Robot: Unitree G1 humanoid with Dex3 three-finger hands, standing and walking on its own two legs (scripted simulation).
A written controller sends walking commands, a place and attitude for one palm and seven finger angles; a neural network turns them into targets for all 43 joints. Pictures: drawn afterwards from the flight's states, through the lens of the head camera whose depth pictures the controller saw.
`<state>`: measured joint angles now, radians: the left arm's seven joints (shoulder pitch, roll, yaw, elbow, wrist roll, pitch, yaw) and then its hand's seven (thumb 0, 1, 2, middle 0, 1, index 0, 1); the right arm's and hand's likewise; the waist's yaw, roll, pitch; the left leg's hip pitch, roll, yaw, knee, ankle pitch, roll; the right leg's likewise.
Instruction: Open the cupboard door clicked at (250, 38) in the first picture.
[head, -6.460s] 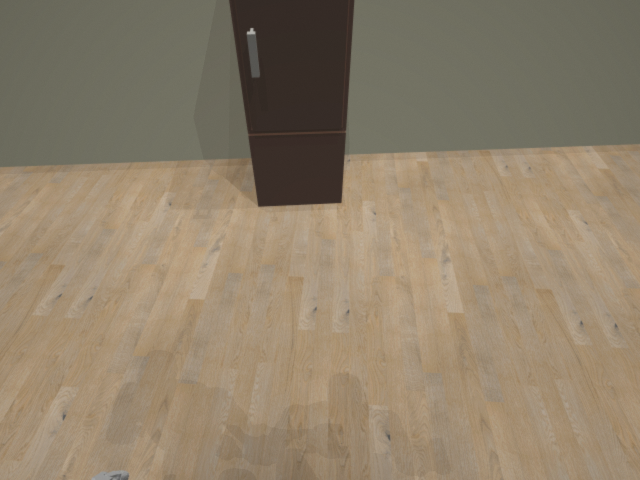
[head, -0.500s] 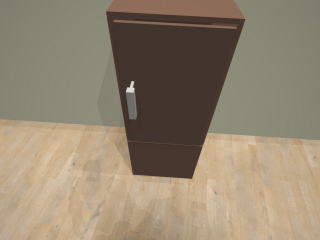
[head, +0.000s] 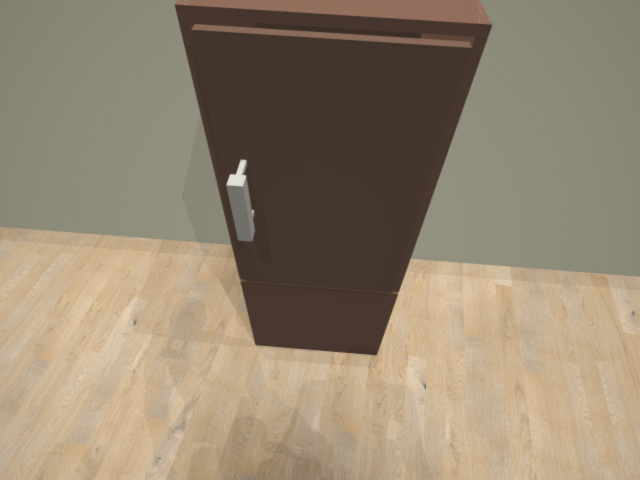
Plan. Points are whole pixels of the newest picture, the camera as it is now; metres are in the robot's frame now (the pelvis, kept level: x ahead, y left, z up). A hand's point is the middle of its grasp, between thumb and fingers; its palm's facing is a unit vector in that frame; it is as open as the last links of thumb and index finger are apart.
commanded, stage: come to a stop and stand still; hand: left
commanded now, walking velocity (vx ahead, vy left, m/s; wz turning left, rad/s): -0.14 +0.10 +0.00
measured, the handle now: (244, 200) +0.56 +0.18 -0.02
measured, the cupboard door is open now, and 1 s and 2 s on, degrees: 0 0 0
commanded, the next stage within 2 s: look again from close up in 0.90 s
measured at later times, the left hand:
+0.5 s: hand out of the picture +0.06 +0.18 -0.16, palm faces +0.02 -0.95 -0.30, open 7.3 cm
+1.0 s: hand out of the picture -0.03 +0.16 -0.17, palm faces +0.03 -0.99 -0.16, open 7.3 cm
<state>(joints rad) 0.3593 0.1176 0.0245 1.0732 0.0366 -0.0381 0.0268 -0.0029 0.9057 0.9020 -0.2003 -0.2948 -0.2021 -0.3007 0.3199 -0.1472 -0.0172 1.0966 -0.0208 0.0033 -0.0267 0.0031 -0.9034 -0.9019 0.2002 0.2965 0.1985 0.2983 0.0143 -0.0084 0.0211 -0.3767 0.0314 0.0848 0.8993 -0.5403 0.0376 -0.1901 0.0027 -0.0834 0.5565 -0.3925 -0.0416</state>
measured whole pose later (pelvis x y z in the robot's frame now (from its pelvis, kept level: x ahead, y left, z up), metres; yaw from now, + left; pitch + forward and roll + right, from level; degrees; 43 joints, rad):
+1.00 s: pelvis -0.01 +0.00 +0.01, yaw -1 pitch -1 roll +0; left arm 0.33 0.15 0.00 1.10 0.01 0.00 0.03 0.00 0.91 0.90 -0.20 -0.29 -0.20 -0.30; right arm 0.28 -0.14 0.01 1.12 -0.01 0.00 -0.04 0.00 -0.92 -0.90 0.20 0.30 0.20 0.30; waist 0.01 -0.03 0.02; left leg -0.23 0.00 0.06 0.45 -0.20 0.02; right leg -0.11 0.00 -0.08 0.43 -0.31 -0.02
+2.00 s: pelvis -0.05 +0.00 -0.09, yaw +0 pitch +13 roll -1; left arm 0.41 0.22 0.21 0.16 -0.30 -0.46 -0.38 0.00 0.61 0.78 -0.22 -0.48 -0.23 -0.49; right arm 0.14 -0.26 -0.06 0.48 0.03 -0.22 -0.02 0.01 -0.90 -0.90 0.20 0.30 0.20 0.30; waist 0.02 -0.02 -0.16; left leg -0.94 0.03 0.02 1.18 -0.47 0.02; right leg -0.83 0.02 -0.09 1.18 -0.59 -0.05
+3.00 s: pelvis -0.04 +0.04 -0.06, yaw +0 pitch +13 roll -4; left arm 0.09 0.39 0.36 0.30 -0.34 -0.34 -0.44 -0.01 -0.47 0.32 -0.30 -1.18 -0.30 -1.18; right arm 0.26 -0.26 0.06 0.52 0.03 -0.19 -0.06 0.01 -0.90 -0.90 0.21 0.30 0.20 0.30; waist -0.01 0.02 -0.12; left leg -0.86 0.01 0.01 1.05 -0.42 0.07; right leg -0.71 0.01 -0.10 0.98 -0.49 0.00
